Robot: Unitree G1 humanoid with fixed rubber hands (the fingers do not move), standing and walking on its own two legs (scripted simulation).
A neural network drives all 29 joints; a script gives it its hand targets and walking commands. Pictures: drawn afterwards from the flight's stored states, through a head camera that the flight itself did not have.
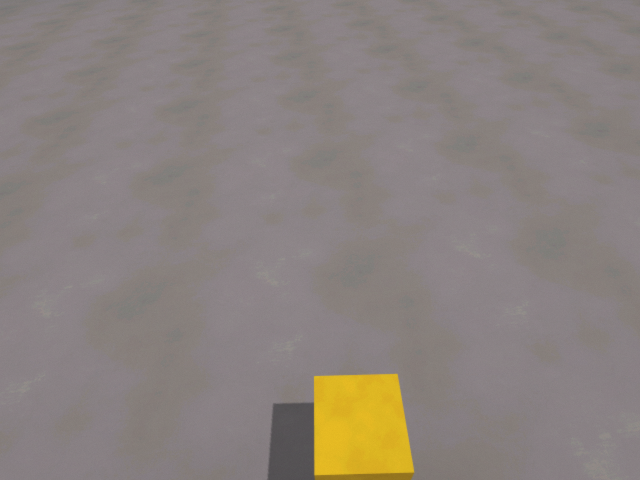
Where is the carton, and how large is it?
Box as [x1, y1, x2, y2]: [314, 374, 413, 479]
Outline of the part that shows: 397,374 314,376 315,479 410,479 413,473 413,467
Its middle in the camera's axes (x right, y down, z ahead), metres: +0.10 +0.55 +1.04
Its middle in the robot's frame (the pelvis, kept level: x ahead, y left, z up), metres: +0.41 -0.07 -0.64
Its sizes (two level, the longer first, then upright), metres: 0.237 0.228 0.250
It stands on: the floor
